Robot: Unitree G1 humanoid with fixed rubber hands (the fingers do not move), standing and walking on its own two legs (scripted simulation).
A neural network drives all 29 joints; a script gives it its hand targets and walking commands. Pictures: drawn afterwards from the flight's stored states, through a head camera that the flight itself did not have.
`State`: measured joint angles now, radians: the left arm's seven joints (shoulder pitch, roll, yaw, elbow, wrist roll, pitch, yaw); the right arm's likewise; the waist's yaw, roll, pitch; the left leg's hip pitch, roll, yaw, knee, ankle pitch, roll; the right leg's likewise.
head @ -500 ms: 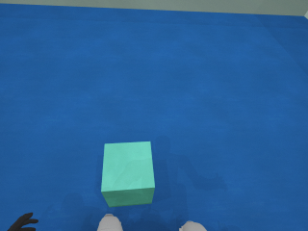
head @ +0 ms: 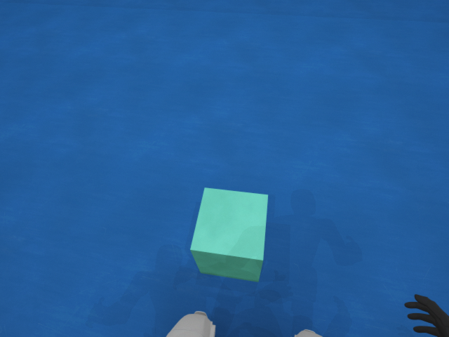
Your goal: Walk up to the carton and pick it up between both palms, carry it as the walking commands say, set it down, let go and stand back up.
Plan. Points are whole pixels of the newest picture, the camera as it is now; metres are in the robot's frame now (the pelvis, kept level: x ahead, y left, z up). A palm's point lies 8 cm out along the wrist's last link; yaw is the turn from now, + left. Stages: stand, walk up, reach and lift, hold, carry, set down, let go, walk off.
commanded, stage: walk up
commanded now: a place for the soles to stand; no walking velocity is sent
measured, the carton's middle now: (232, 236) +0.51 +0.06 -0.59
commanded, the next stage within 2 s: none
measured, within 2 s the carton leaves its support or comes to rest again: neither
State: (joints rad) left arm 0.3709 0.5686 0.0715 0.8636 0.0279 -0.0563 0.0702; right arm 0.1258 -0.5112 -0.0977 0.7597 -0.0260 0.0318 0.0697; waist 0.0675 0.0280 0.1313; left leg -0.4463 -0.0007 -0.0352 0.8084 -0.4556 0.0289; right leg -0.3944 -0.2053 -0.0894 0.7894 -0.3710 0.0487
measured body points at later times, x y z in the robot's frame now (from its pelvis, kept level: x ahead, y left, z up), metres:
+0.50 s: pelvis +0.03 +0.03 +0.02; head +0.05 +0.04 +0.46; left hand +0.11 +0.35 -0.10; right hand +0.10 -0.31 -0.09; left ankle +0.04 +0.15 -0.71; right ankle +0.06 -0.07 -0.71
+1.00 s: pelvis +0.05 +0.03 +0.04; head +0.07 +0.04 +0.49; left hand +0.19 +0.34 -0.08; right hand +0.17 -0.29 -0.07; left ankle +0.04 +0.15 -0.71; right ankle +0.06 -0.07 -0.71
